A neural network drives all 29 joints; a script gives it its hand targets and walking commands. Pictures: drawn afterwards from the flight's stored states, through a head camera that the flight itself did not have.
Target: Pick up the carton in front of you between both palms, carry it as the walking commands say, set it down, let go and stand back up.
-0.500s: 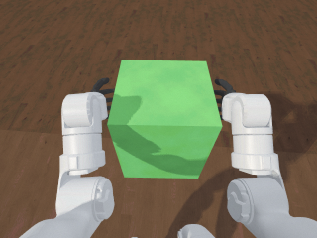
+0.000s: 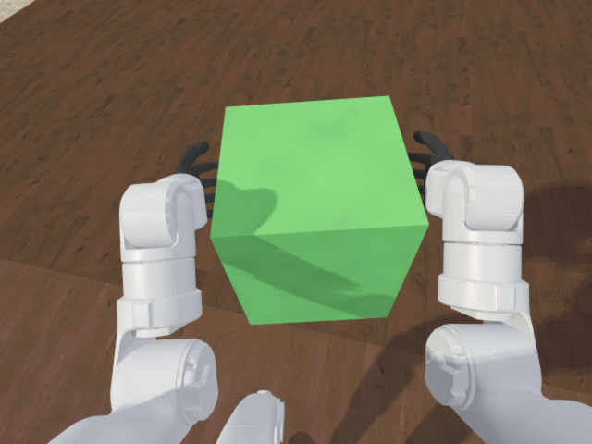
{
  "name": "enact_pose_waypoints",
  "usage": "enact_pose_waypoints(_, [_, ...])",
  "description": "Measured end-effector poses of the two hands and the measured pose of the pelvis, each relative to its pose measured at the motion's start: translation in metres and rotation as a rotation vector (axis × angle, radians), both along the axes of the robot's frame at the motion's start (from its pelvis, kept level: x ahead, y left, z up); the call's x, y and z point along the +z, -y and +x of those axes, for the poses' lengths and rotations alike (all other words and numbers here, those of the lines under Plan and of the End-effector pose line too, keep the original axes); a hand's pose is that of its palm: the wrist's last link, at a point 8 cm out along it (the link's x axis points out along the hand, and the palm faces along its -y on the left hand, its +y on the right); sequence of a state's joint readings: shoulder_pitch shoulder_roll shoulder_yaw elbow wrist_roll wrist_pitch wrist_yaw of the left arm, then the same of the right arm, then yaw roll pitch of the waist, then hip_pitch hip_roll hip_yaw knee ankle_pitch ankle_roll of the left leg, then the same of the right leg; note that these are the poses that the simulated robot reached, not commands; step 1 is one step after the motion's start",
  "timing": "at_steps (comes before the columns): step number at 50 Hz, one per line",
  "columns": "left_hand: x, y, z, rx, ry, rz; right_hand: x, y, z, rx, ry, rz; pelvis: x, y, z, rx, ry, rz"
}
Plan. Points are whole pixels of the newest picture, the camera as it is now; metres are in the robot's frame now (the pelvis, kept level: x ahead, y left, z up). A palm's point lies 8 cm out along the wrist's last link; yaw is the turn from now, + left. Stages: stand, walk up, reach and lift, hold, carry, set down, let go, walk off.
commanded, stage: carry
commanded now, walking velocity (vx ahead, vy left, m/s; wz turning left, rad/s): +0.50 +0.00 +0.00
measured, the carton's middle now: (313, 221) +0.38 +0.02 +0.07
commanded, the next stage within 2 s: none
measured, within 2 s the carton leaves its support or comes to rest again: neither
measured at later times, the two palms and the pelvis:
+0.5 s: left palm (232, 42) +0.68 +0.17 +0.17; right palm (416, 47) +0.65 -0.13 +0.17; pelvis +0.29 +0.04 +0.02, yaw -1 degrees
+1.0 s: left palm out of the picture +0.94 +0.18 +0.16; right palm out of the picture +0.96 -0.12 +0.16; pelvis +0.59 +0.02 +0.04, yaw +1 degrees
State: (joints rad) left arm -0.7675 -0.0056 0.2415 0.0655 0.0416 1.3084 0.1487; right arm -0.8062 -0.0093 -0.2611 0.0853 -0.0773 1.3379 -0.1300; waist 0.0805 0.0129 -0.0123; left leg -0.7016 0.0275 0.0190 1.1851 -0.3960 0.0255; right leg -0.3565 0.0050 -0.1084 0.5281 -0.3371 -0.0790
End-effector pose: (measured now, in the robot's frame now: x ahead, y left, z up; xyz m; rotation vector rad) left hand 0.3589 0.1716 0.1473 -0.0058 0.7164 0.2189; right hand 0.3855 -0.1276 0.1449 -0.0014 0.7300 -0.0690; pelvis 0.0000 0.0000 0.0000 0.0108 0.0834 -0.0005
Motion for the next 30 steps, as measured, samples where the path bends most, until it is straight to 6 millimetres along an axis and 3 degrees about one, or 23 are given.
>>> enact_pose_waypoints(5, [0.022,-0.007,0.065,-0.005,0.075,-0.013,0.021,-0.006,0.059,-0.02,0.074,0.007,0.003,-0.01,0.059,-0.005,-0.011,-0.003])
enact_pose_waypoints(9, [0.026,-0.013,0.126,-0.04,0.089,-0.021,0.029,-0.012,0.111,-0.045,0.089,-0.013,-0.006,-0.025,0.118,-0.009,-0.008,0.0])
enact_pose_waypoints(12, [0.018,-0.015,0.172,-0.088,0.065,-0.03,0.023,-0.013,0.142,-0.075,0.066,-0.05,-0.011,-0.037,0.158,-0.019,0.006,0.011])
enact_pose_waypoints(18, [0.006,-0.003,0.24,-0.147,-0.042,-0.043,0.007,-0.002,0.185,-0.129,-0.042,-0.065,0.009,-0.047,0.214,-0.016,0.004,-0.018])
enact_pose_waypoints(24, [0.023,0.004,0.306,-0.141,0.025,-0.059,0.026,0.004,0.251,-0.152,0.024,-0.044,0.019,-0.044,0.276,-0.014,-0.007,-0.025])
enact_pose_waypoints(30, [0.042,0.01,0.381,-0.106,0.085,-0.043,0.042,0.011,0.338,-0.121,0.084,-0.024,0.016,-0.026,0.357,-0.009,-0.013,-0.022])
